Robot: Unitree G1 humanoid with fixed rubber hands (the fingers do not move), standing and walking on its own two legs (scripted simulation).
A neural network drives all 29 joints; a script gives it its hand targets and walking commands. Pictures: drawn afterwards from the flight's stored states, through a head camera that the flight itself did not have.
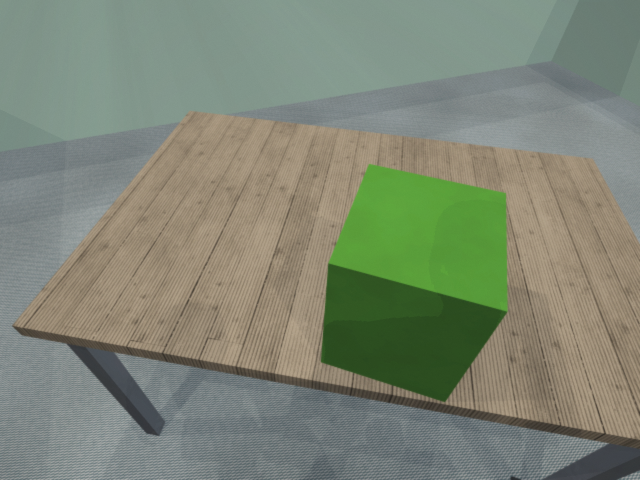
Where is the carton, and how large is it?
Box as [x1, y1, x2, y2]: [321, 164, 507, 401]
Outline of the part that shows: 369,164 328,263 321,361 444,401 507,311 505,193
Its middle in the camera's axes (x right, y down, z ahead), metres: +0.13 +0.07 +0.59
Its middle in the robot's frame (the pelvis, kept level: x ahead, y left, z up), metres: +0.41 -0.12 +0.00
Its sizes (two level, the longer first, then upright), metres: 0.210 0.200 0.250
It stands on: a table, 0.64 m high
